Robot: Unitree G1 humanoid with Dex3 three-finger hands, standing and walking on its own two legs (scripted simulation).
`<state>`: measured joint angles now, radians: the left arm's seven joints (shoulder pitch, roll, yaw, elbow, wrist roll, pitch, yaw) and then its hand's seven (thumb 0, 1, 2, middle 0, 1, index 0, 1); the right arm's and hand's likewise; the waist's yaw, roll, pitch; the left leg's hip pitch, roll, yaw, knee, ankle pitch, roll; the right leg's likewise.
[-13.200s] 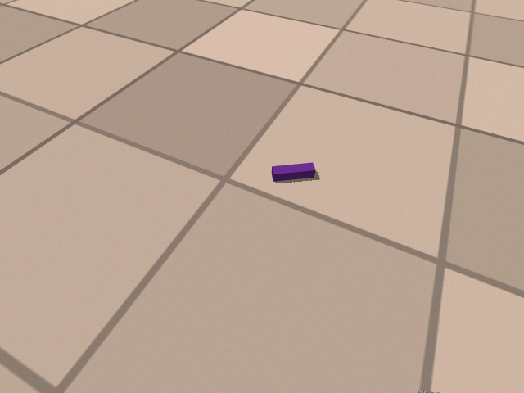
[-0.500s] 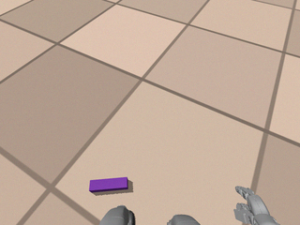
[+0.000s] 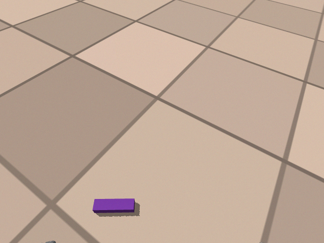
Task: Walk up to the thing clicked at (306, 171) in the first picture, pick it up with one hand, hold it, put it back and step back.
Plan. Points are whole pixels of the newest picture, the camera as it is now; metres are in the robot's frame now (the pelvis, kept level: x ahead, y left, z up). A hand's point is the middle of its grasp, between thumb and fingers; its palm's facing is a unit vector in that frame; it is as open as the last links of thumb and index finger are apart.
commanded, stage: walk up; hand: left
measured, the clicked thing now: (114, 205) +0.41 +0.24 -0.73
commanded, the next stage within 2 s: none
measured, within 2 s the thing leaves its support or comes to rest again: neither
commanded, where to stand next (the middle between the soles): +0.03 +0.00 m, yaw +0 degrees
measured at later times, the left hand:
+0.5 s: hand out of the picture +0.09 +0.28 -0.14, palm faces +0.01 -0.94 -0.35, open 7.4 cm
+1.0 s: hand out of the picture +0.10 +0.26 -0.14, palm faces +0.01 -0.95 -0.32, open 7.4 cm
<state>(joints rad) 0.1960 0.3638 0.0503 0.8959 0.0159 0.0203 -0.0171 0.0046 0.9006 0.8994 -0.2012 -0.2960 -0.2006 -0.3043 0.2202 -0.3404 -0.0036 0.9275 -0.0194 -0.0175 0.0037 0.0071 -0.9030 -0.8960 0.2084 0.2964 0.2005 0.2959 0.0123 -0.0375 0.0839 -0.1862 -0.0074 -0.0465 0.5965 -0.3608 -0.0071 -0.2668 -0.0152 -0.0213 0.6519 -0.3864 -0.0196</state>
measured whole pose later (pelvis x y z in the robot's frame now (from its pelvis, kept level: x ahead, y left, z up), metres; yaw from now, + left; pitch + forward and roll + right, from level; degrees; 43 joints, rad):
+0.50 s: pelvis +0.01 +0.01 +0.01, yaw +0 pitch -2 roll +0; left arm 0.14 0.37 0.03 1.05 0.01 -0.01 -0.02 0.01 0.90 0.90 -0.20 -0.30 -0.20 -0.30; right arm 0.15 -0.36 0.00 1.02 -0.01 -0.03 0.00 0.01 -0.90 -0.90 0.21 0.30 0.20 0.30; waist 0.01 0.01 0.05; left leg -0.11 -0.01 -0.05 0.44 -0.29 0.00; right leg -0.16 -0.02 -0.03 0.43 -0.23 0.01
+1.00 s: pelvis +0.01 +0.01 +0.02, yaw +0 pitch -3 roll +0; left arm 0.10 0.34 0.03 1.11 0.01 -0.01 -0.02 0.00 0.90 0.90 -0.20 -0.30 -0.20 -0.30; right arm 0.13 -0.35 0.00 1.08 -0.01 -0.02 0.00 0.00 -0.90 -0.90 0.21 0.30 0.20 0.30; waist 0.00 0.00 0.06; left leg -0.07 -0.01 -0.05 0.37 -0.25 0.00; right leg -0.13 -0.02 -0.03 0.38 -0.20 0.01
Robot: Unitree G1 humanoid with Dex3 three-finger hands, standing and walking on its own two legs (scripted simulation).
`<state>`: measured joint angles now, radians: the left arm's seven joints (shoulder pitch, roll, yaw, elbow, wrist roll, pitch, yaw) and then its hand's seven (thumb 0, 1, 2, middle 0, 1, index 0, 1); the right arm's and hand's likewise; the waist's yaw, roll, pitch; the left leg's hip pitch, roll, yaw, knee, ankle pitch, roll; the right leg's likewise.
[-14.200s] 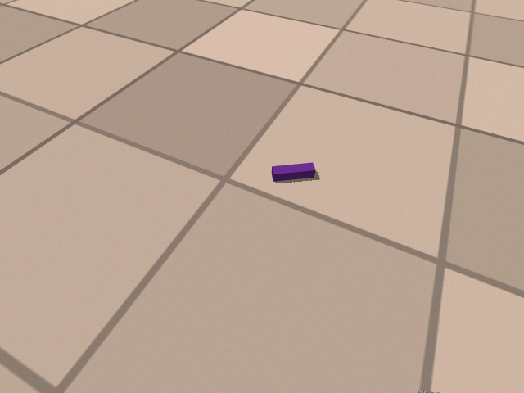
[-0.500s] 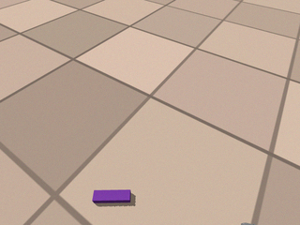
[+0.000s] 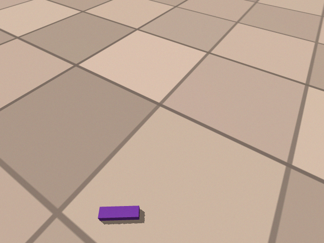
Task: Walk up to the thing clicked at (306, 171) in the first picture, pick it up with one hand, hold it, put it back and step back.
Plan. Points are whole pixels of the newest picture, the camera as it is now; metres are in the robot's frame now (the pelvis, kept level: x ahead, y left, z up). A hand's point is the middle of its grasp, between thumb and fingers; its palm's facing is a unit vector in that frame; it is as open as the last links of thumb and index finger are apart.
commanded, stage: walk up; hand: left
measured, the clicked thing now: (119, 213) +0.40 +0.22 -0.75
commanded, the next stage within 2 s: none
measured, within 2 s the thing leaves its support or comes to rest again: neither
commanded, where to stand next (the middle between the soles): +0.02 -0.01 m, yaw -1 degrees
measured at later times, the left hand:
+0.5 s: hand out of the picture +0.10 +0.23 -0.15, palm faces +0.00 -0.92 -0.38, open 7.4 cm
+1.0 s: hand out of the picture +0.09 +0.28 -0.18, palm faces +0.05 -0.93 -0.36, open 7.4 cm
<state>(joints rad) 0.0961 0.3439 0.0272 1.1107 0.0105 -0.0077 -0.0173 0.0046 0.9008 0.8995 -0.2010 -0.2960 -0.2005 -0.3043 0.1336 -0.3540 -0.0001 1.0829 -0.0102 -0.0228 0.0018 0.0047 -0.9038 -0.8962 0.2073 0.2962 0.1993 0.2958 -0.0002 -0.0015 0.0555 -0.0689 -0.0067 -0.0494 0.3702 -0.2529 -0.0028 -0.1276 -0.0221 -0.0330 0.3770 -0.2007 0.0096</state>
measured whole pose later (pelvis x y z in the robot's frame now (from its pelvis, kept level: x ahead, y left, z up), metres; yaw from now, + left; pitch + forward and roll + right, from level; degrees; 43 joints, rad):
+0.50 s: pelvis +0.03 -0.04 -0.01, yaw +0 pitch -4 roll +1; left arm 0.16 0.36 0.06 1.04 0.02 -0.04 -0.02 0.00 0.90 0.90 -0.20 -0.30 -0.20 -0.30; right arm 0.24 -0.39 -0.03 1.04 0.00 0.00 -0.02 0.01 -0.90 -0.90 0.21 0.30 0.20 0.30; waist -0.01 0.01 0.11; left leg -0.18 -0.01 -0.09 0.72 -0.49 0.00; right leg -0.18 0.01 -0.05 0.50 -0.26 -0.05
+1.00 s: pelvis -0.02 +0.01 -0.02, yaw +3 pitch -4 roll +0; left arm 0.07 0.39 0.06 0.91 0.00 0.04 0.02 0.00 0.90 0.90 -0.20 -0.30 -0.20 -0.30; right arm 0.14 -0.35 -0.04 0.95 -0.03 0.01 0.00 0.00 -0.91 -0.90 0.21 0.30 0.20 0.30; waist 0.00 -0.05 0.19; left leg -0.27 -0.04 -0.02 0.67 -0.33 0.03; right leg -0.39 -0.02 0.04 0.85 -0.50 -0.01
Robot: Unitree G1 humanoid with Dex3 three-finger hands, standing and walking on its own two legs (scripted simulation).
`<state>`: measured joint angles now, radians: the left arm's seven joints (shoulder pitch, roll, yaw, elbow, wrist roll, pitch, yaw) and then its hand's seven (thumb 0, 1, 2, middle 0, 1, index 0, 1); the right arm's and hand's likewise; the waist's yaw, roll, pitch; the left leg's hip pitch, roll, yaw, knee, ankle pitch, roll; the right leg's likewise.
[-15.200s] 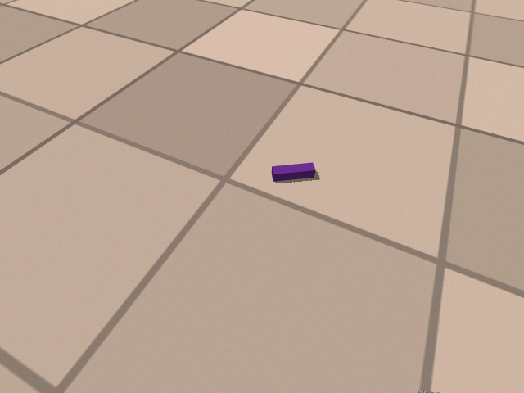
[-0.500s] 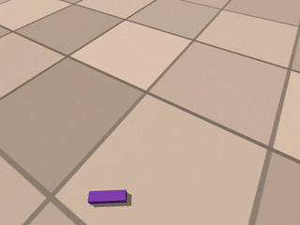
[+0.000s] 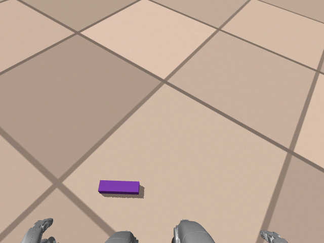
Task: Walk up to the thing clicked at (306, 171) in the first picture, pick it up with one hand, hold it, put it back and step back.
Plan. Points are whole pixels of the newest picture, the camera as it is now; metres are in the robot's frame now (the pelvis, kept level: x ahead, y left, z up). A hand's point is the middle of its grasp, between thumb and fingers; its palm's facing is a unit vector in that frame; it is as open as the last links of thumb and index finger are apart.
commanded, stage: walk up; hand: left
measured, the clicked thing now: (119, 187) +0.43 +0.19 -0.73
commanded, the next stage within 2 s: none
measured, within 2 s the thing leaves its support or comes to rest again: neither
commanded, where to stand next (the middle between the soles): +0.04 -0.02 m, yaw -3 degrees
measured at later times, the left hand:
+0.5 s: hand out of the picture +0.05 +0.25 -0.12, palm faces -0.10 -0.89 -0.46, open 7.4 cm
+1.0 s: hand out of the picture +0.09 +0.23 -0.14, palm faces +0.00 -0.95 -0.32, open 7.4 cm
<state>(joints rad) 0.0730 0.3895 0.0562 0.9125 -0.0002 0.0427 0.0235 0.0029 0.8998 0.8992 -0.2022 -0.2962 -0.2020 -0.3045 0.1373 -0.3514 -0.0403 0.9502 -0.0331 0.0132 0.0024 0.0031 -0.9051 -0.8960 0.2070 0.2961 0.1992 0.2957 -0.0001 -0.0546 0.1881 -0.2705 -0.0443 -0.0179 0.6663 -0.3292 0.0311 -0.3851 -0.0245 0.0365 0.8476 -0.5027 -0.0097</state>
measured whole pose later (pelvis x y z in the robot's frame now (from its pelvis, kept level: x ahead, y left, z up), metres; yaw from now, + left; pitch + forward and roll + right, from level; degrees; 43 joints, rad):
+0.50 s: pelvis -0.01 -0.04 +0.01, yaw -4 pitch -6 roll +0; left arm 0.29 0.40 0.07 0.98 0.04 -0.02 -0.02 0.01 0.90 0.90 -0.20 -0.30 -0.20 -0.30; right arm 0.29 -0.42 -0.06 0.90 -0.01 0.03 0.02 0.01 -0.90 -0.90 0.21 0.30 0.20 0.30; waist -0.03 0.06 0.08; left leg -0.22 0.03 -0.02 0.64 -0.38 0.01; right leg -0.26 0.02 -0.02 0.57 -0.20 -0.03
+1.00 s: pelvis +0.00 -0.03 +0.01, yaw -2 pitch -4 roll +0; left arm 0.18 0.37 0.05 0.97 -0.01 0.02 -0.02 0.00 0.90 0.90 -0.20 -0.30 -0.20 -0.30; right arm 0.25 -0.40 -0.04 0.99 -0.02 -0.02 0.00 0.00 -0.91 -0.90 0.21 0.30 0.20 0.30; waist 0.01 -0.04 0.09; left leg -0.25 0.01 0.00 0.54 -0.22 -0.01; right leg -0.27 -0.01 -0.04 0.58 -0.26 -0.02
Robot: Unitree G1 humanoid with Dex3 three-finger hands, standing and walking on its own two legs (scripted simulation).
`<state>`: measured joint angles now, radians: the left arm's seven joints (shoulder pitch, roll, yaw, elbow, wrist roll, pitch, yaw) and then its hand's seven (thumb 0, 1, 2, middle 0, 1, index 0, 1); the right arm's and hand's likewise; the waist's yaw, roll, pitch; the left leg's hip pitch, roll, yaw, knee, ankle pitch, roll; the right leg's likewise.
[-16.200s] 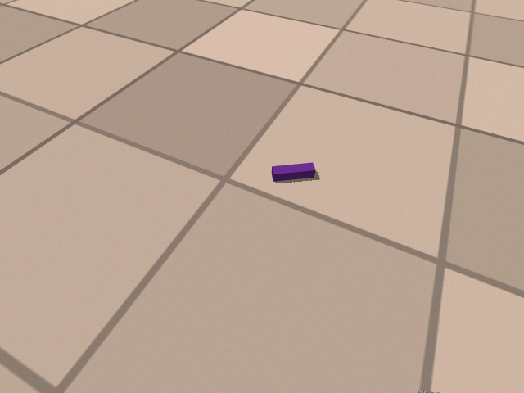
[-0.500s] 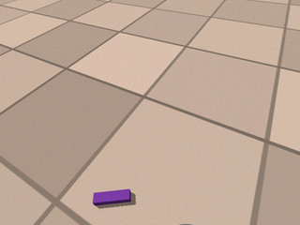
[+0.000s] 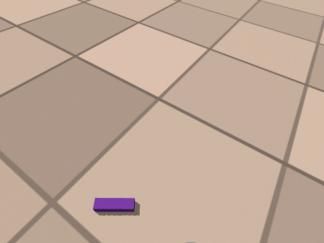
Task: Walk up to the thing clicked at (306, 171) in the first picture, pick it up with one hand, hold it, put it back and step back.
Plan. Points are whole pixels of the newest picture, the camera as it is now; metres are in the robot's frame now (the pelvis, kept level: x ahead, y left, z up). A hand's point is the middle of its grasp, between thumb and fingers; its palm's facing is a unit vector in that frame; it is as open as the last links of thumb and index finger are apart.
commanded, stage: walk up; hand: left
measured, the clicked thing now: (114, 204) +0.42 +0.23 -0.74
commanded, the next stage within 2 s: none
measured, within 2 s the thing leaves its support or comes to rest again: neither
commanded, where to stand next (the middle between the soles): +0.03 +0.00 m, yaw -1 degrees
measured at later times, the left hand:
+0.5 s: hand out of the picture +0.00 +0.33 -0.16, palm faces +0.00 -0.92 -0.38, open 7.4 cm
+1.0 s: hand out of the picture +0.07 +0.27 -0.16, palm faces -0.13 -0.91 -0.40, open 7.4 cm
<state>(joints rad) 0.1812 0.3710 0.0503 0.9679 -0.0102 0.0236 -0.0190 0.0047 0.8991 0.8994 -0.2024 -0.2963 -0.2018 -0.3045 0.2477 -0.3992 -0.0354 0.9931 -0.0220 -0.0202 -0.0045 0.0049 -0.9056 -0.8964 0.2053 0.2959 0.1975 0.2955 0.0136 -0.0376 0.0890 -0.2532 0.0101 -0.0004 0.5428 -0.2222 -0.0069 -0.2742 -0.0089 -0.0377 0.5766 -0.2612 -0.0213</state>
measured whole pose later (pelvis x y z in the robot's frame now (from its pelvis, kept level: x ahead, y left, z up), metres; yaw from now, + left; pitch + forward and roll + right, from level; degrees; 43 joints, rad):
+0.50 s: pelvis +0.03 +0.04 -0.01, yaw -1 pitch -4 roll +0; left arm 0.35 0.43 0.06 0.97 0.01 0.01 -0.03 0.01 0.90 0.90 -0.20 -0.30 -0.20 -0.30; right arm 0.19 -0.40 -0.06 0.91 -0.02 -0.06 0.02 0.00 -0.90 -0.90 0.21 0.30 0.20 0.30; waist 0.05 -0.02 0.13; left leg -0.36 0.01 0.03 0.60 -0.14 0.01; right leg -0.17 -0.05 0.05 0.70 -0.44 0.01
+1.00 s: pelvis +0.00 +0.00 -0.02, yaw -7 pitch -3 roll +0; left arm 0.28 0.38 0.07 0.93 0.04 0.03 -0.03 0.00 0.90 0.90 -0.20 -0.30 -0.20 -0.30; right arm 0.20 -0.45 -0.06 0.90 -0.01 0.03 -0.02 0.01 -0.90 -0.90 0.21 0.30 0.20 0.30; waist 0.01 0.03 0.10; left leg -0.51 0.03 -0.06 0.94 -0.48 0.02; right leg -0.30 -0.01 0.05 0.78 -0.43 0.01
